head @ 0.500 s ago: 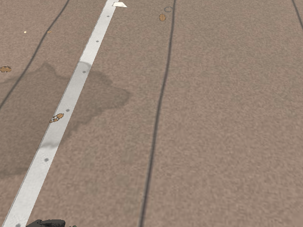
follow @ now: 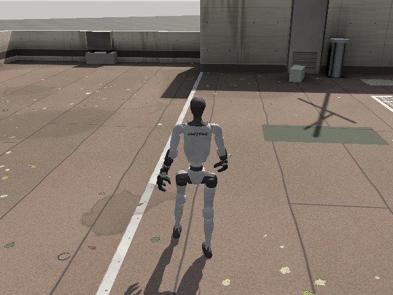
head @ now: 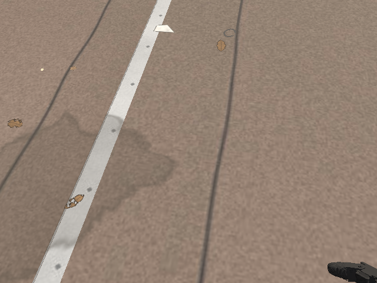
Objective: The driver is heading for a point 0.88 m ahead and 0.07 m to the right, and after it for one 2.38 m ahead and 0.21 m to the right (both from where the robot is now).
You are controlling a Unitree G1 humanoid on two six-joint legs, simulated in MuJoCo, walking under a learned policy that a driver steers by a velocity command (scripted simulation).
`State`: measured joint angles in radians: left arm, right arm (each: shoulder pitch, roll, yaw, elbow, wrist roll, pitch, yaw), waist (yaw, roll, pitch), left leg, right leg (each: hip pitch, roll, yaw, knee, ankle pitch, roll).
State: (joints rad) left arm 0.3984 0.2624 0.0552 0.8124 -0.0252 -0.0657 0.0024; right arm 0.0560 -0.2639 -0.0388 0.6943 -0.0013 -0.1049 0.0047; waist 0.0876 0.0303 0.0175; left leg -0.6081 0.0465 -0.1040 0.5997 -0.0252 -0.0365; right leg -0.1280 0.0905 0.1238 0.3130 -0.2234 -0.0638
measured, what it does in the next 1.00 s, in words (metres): walks ahead: left foot, then right foot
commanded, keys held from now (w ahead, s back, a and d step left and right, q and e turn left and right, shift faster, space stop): w+e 0.36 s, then w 0.18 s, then q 0.46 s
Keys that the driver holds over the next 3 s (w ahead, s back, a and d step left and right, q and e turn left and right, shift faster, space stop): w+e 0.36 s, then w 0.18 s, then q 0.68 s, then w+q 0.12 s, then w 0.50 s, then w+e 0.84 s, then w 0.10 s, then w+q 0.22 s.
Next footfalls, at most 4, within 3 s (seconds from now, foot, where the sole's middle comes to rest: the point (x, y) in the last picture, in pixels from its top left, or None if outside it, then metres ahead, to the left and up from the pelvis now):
0.12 left None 0.24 0.14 -0.78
0.62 right None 0.43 -0.19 -0.78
1.08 left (204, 268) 0.52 0.05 -0.78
1.58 right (267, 256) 0.57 -0.17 -0.78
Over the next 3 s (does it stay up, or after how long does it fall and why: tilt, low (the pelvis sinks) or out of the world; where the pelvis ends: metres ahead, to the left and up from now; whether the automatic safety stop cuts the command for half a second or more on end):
stays up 1.22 -0.08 -0.01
